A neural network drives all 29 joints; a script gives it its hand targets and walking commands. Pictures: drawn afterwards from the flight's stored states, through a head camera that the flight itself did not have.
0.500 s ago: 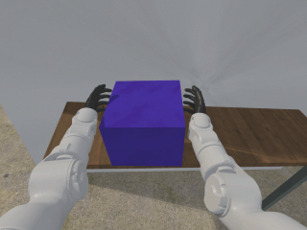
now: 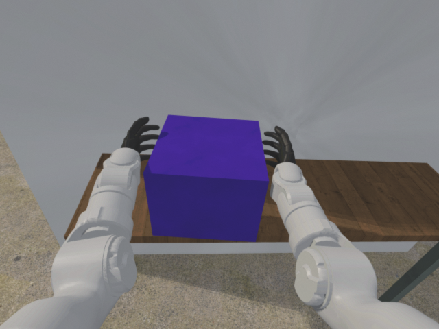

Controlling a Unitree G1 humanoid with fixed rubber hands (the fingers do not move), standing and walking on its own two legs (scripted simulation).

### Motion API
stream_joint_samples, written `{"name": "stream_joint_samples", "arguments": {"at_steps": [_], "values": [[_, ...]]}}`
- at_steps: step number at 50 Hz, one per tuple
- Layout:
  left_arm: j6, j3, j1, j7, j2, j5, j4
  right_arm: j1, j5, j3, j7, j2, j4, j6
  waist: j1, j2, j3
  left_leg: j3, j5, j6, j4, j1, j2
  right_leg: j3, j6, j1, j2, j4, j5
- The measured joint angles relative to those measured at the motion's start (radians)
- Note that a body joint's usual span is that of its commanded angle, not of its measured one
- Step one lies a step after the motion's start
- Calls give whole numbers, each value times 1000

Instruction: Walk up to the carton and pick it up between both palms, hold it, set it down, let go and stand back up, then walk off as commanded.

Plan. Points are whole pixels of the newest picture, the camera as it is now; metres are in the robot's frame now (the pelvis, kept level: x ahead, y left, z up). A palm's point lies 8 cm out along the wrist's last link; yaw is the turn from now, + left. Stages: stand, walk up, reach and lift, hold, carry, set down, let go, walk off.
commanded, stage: reach and lift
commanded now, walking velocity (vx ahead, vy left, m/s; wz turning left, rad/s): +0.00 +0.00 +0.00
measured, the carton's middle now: (209, 174) +0.41 +0.01 +0.09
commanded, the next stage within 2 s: hold in 1.34 s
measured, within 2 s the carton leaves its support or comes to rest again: neither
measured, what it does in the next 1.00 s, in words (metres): stands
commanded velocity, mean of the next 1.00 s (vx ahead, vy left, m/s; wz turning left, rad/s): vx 0.00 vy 0.00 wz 0.00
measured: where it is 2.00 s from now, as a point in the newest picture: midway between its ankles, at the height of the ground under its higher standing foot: outside the picture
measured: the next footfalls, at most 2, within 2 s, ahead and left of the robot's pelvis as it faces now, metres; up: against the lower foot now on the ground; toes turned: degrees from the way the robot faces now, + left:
none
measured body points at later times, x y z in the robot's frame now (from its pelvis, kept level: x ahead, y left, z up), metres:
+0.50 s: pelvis +0.01 +0.00 +0.00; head -0.05 +0.03 +0.45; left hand +0.41 +0.17 +0.16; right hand +0.40 -0.13 +0.18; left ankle +0.08 +0.13 -0.74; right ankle -0.01 -0.09 -0.74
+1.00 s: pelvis +0.01 +0.00 +0.00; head -0.05 +0.03 +0.45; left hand +0.41 +0.17 +0.17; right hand +0.40 -0.13 +0.18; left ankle +0.08 +0.13 -0.74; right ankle -0.01 -0.09 -0.74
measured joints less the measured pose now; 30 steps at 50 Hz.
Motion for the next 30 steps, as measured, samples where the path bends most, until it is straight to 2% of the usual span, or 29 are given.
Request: {"name": "stream_joint_samples", "arguments": {"at_steps": [7, 17, 23, 30], "values": [[40, 0, 27, -1, -17, 0, -119, -3, 56, 72, -6, -18, -47, 10, 0, 0, 12, 0, 0, -7, -2, 0, 0, 0, -2, 0, 0, -2, 0], [121, 0, 72, -4, -27, 0, -237, -15, 83, 123, -6, -25, -62, 51, 0, -1, 30, 0, 0, -8, -16, 20, 0, 0, -2, 19, 0, -15, 0], [135, -1, 115, -4, -39, 0, -337, -15, 117, 169, -9, -31, -116, 66, 0, -1, 33, 0, 0, -9, -17, 21, 0, 0, -3, 21, 0, -17, 0], [174, -1, 114, -6, -41, 0, -363, -15, 117, 170, -7, -31, -124, 86, 0, -1, 45, 0, 0, -9, -23, 45, -1, 0, -3, 46, -1, -27, 2]]}}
